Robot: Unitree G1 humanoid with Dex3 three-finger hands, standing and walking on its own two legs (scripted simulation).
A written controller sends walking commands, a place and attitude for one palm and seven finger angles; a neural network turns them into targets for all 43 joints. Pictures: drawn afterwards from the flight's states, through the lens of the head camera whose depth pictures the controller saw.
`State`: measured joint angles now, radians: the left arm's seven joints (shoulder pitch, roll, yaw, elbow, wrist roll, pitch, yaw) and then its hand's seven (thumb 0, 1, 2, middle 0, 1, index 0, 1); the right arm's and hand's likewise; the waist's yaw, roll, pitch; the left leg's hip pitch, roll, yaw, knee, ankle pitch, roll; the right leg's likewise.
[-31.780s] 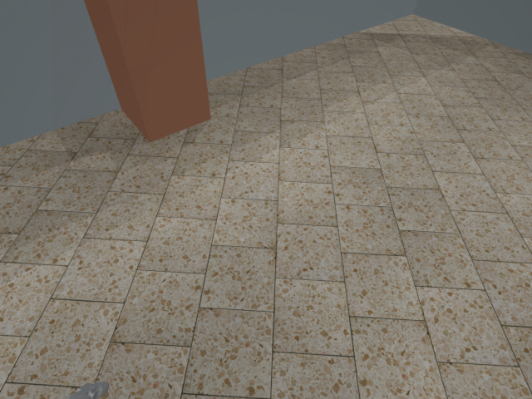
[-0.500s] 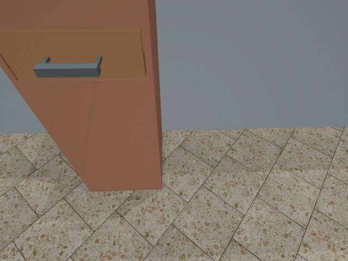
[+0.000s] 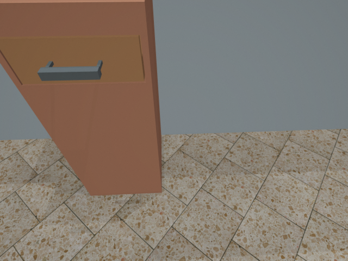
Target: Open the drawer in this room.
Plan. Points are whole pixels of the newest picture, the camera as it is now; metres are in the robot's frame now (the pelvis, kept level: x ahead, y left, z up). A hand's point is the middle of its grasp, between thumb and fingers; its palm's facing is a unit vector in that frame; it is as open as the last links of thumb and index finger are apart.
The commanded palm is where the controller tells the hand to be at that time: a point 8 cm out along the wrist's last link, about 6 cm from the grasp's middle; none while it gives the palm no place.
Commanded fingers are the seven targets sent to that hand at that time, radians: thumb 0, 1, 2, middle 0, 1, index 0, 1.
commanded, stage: shuffle to correct the standing spot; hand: left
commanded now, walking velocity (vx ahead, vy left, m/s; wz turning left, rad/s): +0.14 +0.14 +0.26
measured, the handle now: (73, 68) +0.57 +0.33 +0.14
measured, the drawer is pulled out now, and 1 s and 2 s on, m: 0.00 0.00 0.00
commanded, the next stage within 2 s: come to a stop and stand still in 0.46 s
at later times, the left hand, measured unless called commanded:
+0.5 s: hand out of the picture +0.05 +0.24 -0.18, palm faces +0.13 -0.97 -0.19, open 7.4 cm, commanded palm none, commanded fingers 0.00 0.90 0.90 -0.20 -0.30 -0.20 -0.30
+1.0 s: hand out of the picture +0.15 +0.23 -0.17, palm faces +0.14 -0.96 -0.23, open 7.2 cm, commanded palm none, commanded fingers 0.00 0.90 0.90 -0.20 -0.30 -0.20 -0.30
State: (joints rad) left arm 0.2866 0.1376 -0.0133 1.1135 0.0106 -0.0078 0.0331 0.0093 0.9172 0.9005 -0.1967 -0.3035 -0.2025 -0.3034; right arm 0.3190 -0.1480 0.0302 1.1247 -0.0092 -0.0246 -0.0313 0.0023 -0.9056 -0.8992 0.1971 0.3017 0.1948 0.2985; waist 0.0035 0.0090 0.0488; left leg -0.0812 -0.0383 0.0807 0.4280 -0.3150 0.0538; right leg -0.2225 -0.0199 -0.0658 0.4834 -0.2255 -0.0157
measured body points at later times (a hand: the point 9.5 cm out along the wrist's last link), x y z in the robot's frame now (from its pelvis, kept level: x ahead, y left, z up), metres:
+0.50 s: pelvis +0.04 +0.06 +0.00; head +0.05 +0.07 +0.45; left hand +0.04 +0.29 -0.16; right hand +0.04 -0.17 -0.15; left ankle +0.01 +0.13 -0.74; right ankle +0.04 -0.06 -0.66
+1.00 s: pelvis +0.08 +0.04 +0.00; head +0.12 +0.03 +0.44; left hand +0.14 +0.28 -0.15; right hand +0.13 -0.18 -0.16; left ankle +0.04 +0.18 -0.69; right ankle +0.14 -0.03 -0.74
